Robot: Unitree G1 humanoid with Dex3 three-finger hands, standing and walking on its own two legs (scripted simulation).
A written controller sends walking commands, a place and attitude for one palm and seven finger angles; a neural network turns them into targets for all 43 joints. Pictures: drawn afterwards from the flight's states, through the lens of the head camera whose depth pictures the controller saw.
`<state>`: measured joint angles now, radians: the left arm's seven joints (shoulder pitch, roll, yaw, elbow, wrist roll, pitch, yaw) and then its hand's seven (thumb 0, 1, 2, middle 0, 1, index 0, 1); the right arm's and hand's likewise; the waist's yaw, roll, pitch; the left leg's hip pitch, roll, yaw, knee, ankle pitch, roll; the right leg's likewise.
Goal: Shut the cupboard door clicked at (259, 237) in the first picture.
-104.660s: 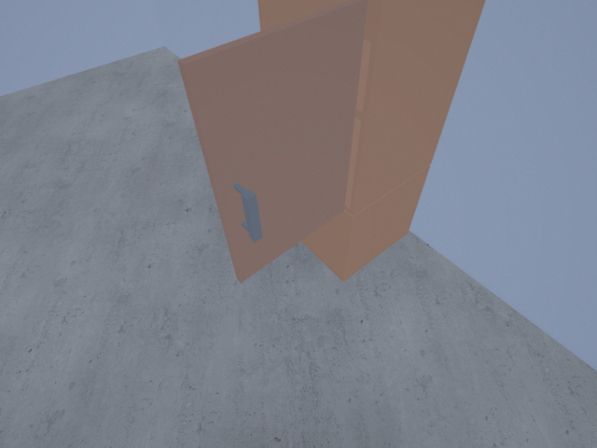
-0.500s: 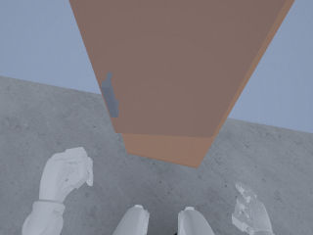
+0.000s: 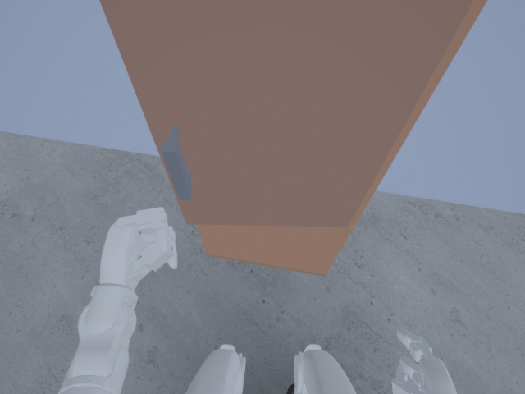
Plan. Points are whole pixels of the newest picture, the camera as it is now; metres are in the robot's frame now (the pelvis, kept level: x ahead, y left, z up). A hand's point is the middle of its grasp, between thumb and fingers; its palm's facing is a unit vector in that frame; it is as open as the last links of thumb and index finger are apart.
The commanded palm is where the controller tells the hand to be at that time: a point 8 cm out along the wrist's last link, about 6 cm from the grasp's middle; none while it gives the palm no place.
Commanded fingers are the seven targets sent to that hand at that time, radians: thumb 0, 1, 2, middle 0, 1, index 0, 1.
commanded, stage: bring the fist close to the handle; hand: left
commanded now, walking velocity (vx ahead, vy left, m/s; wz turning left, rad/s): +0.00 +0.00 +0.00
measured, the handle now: (180, 164) +0.46 +0.16 +0.04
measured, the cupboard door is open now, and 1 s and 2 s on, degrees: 9 9 0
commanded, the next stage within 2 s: push the door shut along its arc in 0.70 s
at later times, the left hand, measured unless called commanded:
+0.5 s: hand (183, 212) +0.37 +0.14 +0.03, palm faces +0.00 -1.00 -0.02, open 3.1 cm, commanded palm +0.34 +0.20 +0.04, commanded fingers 0.00 0.90 0.90 -1.30 -1.50 -1.30 -1.50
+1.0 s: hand (180, 210) +0.38 +0.15 +0.04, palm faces -0.03 -1.00 -0.04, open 3.1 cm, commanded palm +0.36 +0.20 +0.04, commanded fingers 0.00 0.90 0.90 -1.30 -1.50 -1.30 -1.50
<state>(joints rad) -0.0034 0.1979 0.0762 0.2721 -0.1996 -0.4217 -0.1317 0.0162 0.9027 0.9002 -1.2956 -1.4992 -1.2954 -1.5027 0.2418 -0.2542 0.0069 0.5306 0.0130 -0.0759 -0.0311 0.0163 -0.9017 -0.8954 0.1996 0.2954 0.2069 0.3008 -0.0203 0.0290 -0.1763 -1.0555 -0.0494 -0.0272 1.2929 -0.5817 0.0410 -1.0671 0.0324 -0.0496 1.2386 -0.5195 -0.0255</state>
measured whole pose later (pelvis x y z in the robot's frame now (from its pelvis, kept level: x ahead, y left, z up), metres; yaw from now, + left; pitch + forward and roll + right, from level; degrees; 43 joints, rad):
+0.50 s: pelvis +0.00 -0.01 +0.00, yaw -1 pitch +21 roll -1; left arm -0.27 0.21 0.14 0.57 -0.17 -0.45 -0.11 0.01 0.90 0.90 -1.29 -1.50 -1.29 -1.50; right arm 0.25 -0.25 0.00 0.57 0.01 -0.01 -0.01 0.01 -0.90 -0.90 0.20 0.30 0.21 0.30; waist -0.04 0.02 -0.18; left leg -1.06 -0.04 -0.01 1.26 -0.57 0.03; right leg -1.09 0.04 -0.03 1.22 -0.51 -0.03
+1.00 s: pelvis -0.01 -0.01 +0.00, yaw +0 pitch +21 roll -1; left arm -0.35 0.24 0.16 0.66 -0.17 -0.50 -0.17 0.02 0.90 0.90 -1.30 -1.50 -1.30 -1.50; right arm 0.21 -0.25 0.01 0.58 0.02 -0.02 -0.03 0.01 -0.90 -0.90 0.20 0.30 0.21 0.30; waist -0.04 0.02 -0.17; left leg -1.07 -0.04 -0.02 1.28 -0.56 0.03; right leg -1.10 0.04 -0.04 1.24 -0.50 -0.04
